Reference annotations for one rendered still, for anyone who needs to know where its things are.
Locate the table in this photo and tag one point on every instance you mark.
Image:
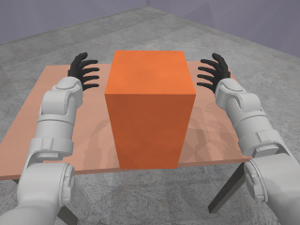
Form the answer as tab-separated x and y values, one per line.
210	138

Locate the robot right hand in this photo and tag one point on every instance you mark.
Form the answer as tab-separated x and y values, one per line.
219	72

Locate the left robot forearm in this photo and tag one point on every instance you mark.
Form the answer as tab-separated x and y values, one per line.
55	124

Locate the robot left upper arm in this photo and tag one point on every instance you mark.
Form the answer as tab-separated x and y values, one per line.
45	188

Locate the robot right upper arm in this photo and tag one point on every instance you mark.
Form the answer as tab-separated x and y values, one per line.
275	180

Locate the carton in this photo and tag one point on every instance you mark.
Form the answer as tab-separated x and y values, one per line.
149	97

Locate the right robot forearm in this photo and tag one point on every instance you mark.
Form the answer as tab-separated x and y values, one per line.
256	136

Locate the robot left hand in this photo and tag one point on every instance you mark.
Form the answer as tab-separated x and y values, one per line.
77	70

